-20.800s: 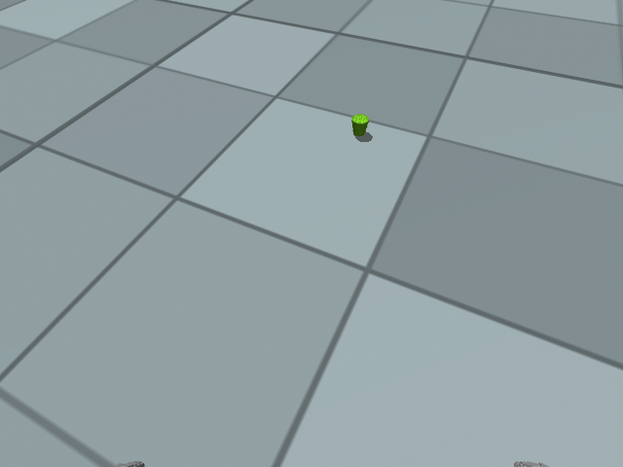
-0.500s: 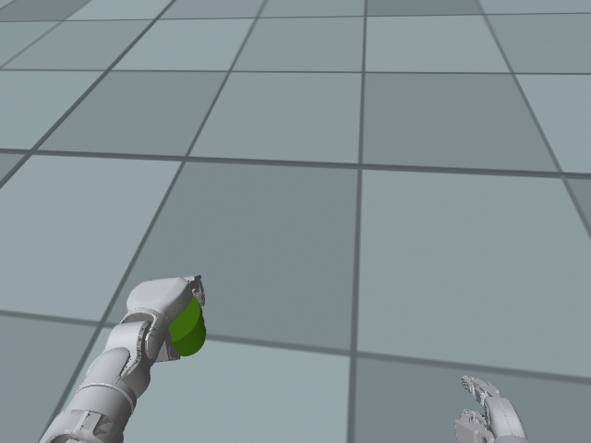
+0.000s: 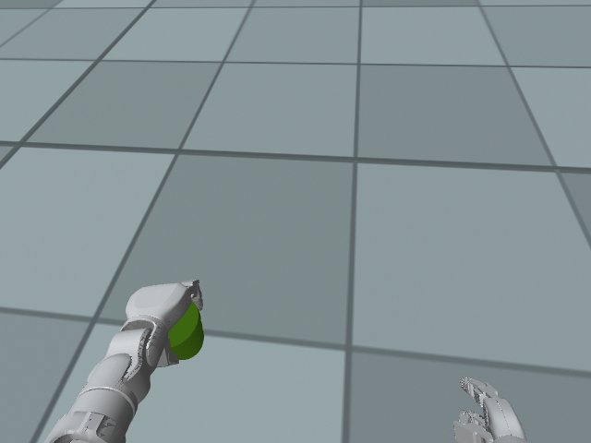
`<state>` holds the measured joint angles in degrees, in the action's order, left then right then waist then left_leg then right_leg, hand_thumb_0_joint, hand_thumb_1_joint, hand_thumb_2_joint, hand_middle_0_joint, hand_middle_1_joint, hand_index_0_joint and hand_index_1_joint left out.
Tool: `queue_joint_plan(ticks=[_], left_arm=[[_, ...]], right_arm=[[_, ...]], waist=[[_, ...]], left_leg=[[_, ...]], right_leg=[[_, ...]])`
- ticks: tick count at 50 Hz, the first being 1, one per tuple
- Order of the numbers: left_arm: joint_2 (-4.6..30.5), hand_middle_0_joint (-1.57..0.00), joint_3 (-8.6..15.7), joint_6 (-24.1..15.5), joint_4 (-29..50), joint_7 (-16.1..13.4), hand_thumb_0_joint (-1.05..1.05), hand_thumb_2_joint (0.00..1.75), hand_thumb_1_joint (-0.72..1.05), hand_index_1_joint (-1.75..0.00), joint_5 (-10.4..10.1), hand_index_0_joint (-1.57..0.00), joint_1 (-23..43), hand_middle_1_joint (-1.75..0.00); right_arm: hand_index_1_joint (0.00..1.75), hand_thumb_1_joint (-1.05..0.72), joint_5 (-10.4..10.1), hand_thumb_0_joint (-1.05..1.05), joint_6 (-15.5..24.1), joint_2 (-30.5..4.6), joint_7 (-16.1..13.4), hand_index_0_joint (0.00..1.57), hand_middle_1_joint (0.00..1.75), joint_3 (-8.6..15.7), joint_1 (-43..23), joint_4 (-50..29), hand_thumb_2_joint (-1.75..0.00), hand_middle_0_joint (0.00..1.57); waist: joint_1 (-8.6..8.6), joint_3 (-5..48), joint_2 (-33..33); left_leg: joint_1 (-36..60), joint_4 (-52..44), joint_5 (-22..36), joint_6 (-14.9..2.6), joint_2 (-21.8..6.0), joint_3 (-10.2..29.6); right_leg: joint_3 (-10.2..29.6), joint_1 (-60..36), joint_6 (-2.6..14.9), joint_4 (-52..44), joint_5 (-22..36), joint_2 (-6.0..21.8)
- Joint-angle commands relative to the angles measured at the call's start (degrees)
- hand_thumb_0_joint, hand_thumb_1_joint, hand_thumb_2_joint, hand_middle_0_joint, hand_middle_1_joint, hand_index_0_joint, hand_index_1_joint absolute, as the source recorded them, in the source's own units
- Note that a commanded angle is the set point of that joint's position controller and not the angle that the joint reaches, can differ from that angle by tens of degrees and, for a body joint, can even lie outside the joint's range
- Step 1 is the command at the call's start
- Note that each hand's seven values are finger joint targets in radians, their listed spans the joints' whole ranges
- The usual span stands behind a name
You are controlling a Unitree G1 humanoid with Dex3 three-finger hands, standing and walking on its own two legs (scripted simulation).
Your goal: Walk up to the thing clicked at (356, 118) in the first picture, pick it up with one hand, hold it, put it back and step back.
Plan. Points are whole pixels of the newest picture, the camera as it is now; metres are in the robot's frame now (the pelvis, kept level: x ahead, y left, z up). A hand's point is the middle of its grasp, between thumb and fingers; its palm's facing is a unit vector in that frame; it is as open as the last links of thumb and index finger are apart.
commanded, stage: crouch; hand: left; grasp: from above
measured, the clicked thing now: (178, 332) +0.29 +0.22 -0.10
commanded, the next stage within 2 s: lower in 1.76 s
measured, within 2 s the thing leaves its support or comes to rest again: neither
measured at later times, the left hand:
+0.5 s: hand (200, 348) +0.33 +0.24 -0.28, palm faces -0.43 +0.02 -0.90, open 10.9 cm
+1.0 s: hand (218, 366) +0.35 +0.25 -0.48, palm faces -0.45 -0.01 -0.89, open 10.9 cm
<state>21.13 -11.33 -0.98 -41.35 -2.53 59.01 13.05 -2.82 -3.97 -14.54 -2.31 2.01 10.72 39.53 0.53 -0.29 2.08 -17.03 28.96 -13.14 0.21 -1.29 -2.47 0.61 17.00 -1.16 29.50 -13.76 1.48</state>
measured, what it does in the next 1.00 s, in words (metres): lowers itself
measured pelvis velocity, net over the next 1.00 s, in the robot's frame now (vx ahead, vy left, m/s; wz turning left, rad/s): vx -0.06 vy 0.01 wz -0.03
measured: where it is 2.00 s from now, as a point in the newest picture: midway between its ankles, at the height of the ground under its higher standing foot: outside the picture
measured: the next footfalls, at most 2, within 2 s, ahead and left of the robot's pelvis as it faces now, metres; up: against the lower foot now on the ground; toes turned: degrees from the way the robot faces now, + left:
none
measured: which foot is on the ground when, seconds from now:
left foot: down 0.00-1.00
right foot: down 0.00-1.00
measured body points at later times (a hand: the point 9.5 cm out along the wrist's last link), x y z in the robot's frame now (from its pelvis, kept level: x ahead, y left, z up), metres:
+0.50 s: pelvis -0.04 +0.01 -0.15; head +0.10 +0.02 +0.28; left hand +0.35 +0.23 -0.23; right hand +0.02 -0.29 -0.27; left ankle +0.02 +0.12 -0.74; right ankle +0.02 -0.13 -0.74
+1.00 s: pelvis -0.06 +0.01 -0.31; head +0.16 +0.04 +0.08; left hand +0.37 +0.24 -0.43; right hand +0.02 -0.27 -0.44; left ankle +0.02 +0.12 -0.74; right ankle +0.02 -0.13 -0.74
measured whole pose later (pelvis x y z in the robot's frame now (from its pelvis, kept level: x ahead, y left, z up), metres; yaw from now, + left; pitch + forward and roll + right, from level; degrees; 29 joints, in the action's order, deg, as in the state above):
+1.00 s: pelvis -0.06 +0.01 -0.31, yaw -2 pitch +37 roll -5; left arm 28.0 1.3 -6.1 -69.9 -23.8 69.9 41.0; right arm 5.8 4.1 -13.9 2.9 2.6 8.2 43.2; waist 8.0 10.3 1.6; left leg -114.0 114.7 -38.1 -0.4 -1.8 3.4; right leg -1.6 110.6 -1.9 112.2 -38.8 1.0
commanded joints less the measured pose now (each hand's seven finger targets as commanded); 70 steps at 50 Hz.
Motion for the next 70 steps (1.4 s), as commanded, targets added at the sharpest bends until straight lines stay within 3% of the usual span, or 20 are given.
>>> queue_joint_plan(ticks=[1,4,11,14,18,21,23,26,28,30,31,33,36,42,44,47,56,65,66,70], left_arm=[[10.9,-0.69,5.6,-1.3,5.1,-7.8,0.0,1.17,0.29,-1.11,1.7,-0.71,20.7,-1.13],[9.7,-0.71,4.7,-1.7,-0.1,-11.3,0.0,1.18,0.32,-1.1,3.6,-0.72,24.1,-1.11],[9.8,-0.74,6.0,-2.4,-9.6,-18.7,0.0,1.18,0.35,-1.1,7.9,-0.76,29.1,-1.11],[9.9,-0.7,6.7,-2.1,-13.3,-21.1,0.0,1.11,0.34,-1.07,8.4,-0.74,31.9,-1.11],[12.3,-0.72,8.9,-1.8,-15.0,-23.1,0.0,1.15,0.35,-1.07,8.2,-0.74,34.0,-1.1],[13.0,-0.73,9.2,-1.5,-15.1,-23.5,0.0,1.16,0.38,-1.1,8.1,-0.76,36.8,-1.13],[15.2,-0.74,10.7,-1.1,-15.2,-23.6,0.0,1.17,0.37,-1.1,8.0,-0.77,36.2,-1.13],[14.0,-0.72,10.6,-0.6,-17.4,-23.1,0.0,1.19,0.36,-1.12,7.5,-0.75,37.6,-1.15],[16.9,-0.72,11.9,-1.0,-14.9,-22.8,0.0,1.21,0.35,-1.13,7.7,-0.75,40.7,-1.15],[16.2,-0.73,12.0,-1.3,-18.7,-22.3,0.0,1.22,0.37,-1.14,7.6,-0.75,38.8,-1.17],[15.2,-0.72,11.3,-2.0,-17.0,-22.2,0.0,1.22,0.35,-1.14,7.4,-0.74,41.9,-1.16],[16.8,-0.72,12.4,-2.7,-19.2,-22.1,0.0,1.23,0.35,-1.14,7.6,-0.74,42.2,-1.16],[18.8,-0.72,13.2,-4.0,-17.3,-22.6,0.0,1.23,0.37,-1.15,8.4,-0.75,44.6,-1.18],[19.5,-0.74,13.9,-5.4,-16.3,-24.2,0.0,1.26,0.39,-1.18,9.7,-0.77,47.3,-1.21],[22.0,-0.74,15.4,-5.1,-18.0,-24.9,0.0,1.26,0.39,-1.19,10.3,-0.77,45.6,-1.23],[21.6,-0.74,15.4,-5.0,-17.5,-24.9,0.0,1.29,0.39,-1.2,10.4,-0.77,48.5,-1.23],[23.1,-0.72,15.9,-5.2,-21.0,-24.1,0.0,1.28,0.34,-1.2,10.0,-0.74,47.7,-1.22],[25.1,-0.68,16.7,-7.0,-23.1,-23.7,0.0,1.23,0.31,-1.18,10.5,-0.71,50.7,-1.21],[24.0,-0.66,15.9,-7.1,-23.5,-23.8,0.0,1.21,0.32,-1.17,10.5,-0.71,50.5,-1.22],[26.9,-0.66,17.4,-7.4,-24.1,-24.4,0.0,1.23,0.31,-1.19,10.8,-0.7,51.9,-1.23]], right_arm=[[0.3,-0.9,0.8,0.0,1.5,-7.8,-0.1,0.2,0.3,3.1,-1.3,-5.1,-0.9,0.2],[0.3,-0.9,1.4,0.0,1.8,-8.0,0.5,0.2,0.3,3.6,0.5,-3.3,-0.9,0.2],[0.3,-0.9,2.9,0.0,2.9,-8.9,1.4,0.2,0.3,5.2,5.2,-2.0,-0.9,0.2],[0.3,-0.9,3.6,0.0,3.8,-9.5,1.4,0.2,0.3,5.5,6.3,-1.9,-0.9,0.2],[0.3,-0.9,4.3,0.0,4.9,-9.7,0.9,0.2,0.3,5.9,7.0,-1.6,-0.9,0.2],[0.3,-0.9,4.9,0.0,5.5,-10.2,0.6,0.2,0.3,6.1,7.2,-1.3,-0.9,0.2],[0.3,-0.9,5.0,0.0,5.7,-10.1,0.4,0.2,0.3,6.2,7.2,-1.6,-0.9,0.2],[0.3,-0.9,5.7,0.0,6.2,-10.2,0.5,0.2,0.3,6.0,7.4,-0.5,-0.9,0.2],[0.3,-0.9,5.8,0.0,6.4,-10.5,0.5,0.2,0.3,6.3,7.5,-0.5,-0.9,0.2],[0.3,-0.9,6.2,0.0,6.7,-10.6,0.8,0.2,0.3,6.0,7.5,-0.2,-0.9,0.2],[0.3,-0.9,6.3,0.0,6.9,-10.1,0.8,0.2,0.3,5.9,7.3,-0.2,-0.9,0.2],[0.3,-0.9,6.4,0.0,7.5,-10.5,1.1,0.2,0.3,5.8,7.6,0.5,-0.9,0.2],[0.3,-0.9,6.8,0.0,8.0,-10.6,1.7,0.2,0.3,5.5,7.8,0.8,-0.9,0.2],[0.3,-0.9,7.9,0.0,8.7,-10.6,3.4,0.2,0.3,5.1,8.5,1.8,-0.91,0.2],[0.3,-0.9,8.1,0.0,8.5,-10.8,3.8,0.2,0.3,4.9,8.4,1.6,-0.91,0.2],[0.3,-0.91,8.6,0.0,8.8,-10.9,4.5,0.2,0.3,4.9,8.9,1.6,-0.91,0.2],[0.3,-0.91,9.0,0.0,8.7,-11.0,5.7,0.2,0.3,4.3,8.7,1.5,-0.91,0.2],[0.3,-0.91,9.3,0.0,8.6,-12.1,6.7,0.2,0.3,4.1,9.1,1.8,-0.9,0.2],[0.3,-0.91,9.4,0.0,8.6,-11.7,6.8,0.2,0.3,4.0,9.0,1.8,-0.9,0.2],[0.3,-0.91,9.6,0.0,8.7,-12.1,7.2,0.2,0.3,3.7,9.0,2.1,-0.9,0.2]], waist=[[1.54,12.8,-3.0],[2.83,15.0,-2.4],[4.12,23.5,-0.1],[4.56,27.3,1.6],[4.2,32.8,2.8],[5.21,37.0,4.4],[4.54,38.8,3.9],[5.86,39.1,4.4],[5.5,42.8,5.9],[6.52,40.5,3.8],[7.22,41.4,4.7],[7.46,41.6,3.5],[7.68,46.5,4.4],[8.18,50.4,8.6],[7.46,50.3,8.8],[8.15,52.3,10.2],[8.29,48.6,9.1],[9.17,46.9,11.0],[9.37,46.6,10.6],[9.15,47.1,10.3]], left_leg=[[4.0,0.1,5.5,-0.43,2.1,0.7],[-0.1,5.5,5.8,-0.18,2.0,0.8],[-16.8,22.5,2.0,0.16,1.9,1.0],[-22.4,29.2,0.3,-0.11,1.3,1.9],[-33.2,37.5,-3.7,-0.54,1.5,2.1],[-38.3,42.7,-5.7,-0.66,1.2,2.8],[-42.2,44.9,-8.2,-0.68,1.3,3.1],[-46.1,48.4,-9.8,-0.46,0.8,4.6],[-46.7,50.5,-11.9,-0.26,0.9,5.0],[-51.8,53.1,-14.6,-0.45,1.0,5.4],[-53.4,54.4,-16.5,-0.46,1.1,5.2],[-55.8,57.0,-18.1,-0.66,1.1,6.1],[-58.2,62.2,-15.7,-1.17,1.5,5.0],[-60.0,68.2,-12.8,-0.92,1.3,5.2],[-61.7,69.9,-12.9,-1.03,1.4,4.5],[-60.1,72.3,-10.3,-0.75,0.9,5.6],[-69.9,78.1,-11.8,-1.32,1.0,3.9],[-72.6,81.9,-13.6,-0.94,0.8,4.7],[-73.6,82.4,-13.9,-1.1,0.9,4.3],[-75.4,84.0,-15.1,-1.25,0.8,4.1]], right_leg=[[-0.8,3.9,1.61,-2.4,4.3,-2.1],[-0.9,9.2,1.68,2.4,5.0,-2.1],[-1.0,24.5,2.13,18.6,2.1,-2.0],[-2.0,33.2,2.64,25.8,-0.4,-2.5],[-2.4,41.1,2.99,34.8,-3.6,-2.6],[-2.7,47.5,3.3,40.7,-5.5,-2.8],[-3.0,49.6,3.36,43.6,-7.6,-2.6],[-3.5,56.7,3.42,48.2,-9.5,-2.4],[-3.7,59.3,3.66,50.9,-11.7,-2.5],[-4.0,63.0,3.57,53.3,-13.8,-2.3],[-4.0,64.3,3.65,54.3,-15.1,-2.4],[-4.4,67.8,3.5,56.8,-16.6,-2.2],[-4.2,69.3,3.28,59.8,-14.5,-2.3],[-5.0,75.5,3.35,65.6,-12.6,-2.2],[-5.0,75.6,3.32,66.9,-12.4,-2.3],[-5.5,78.7,3.41,70.2,-11.1,-2.1],[-5.6,79.9,3.01,74.1,-10.4,-2.8],[-6.7,85.9,3.37,79.4,-12.4,-2.9],[-6.6,85.4,3.29,79.2,-12.2,-3.0],[-6.8,86.5,3.31,80.9,-13.4,-3.2]])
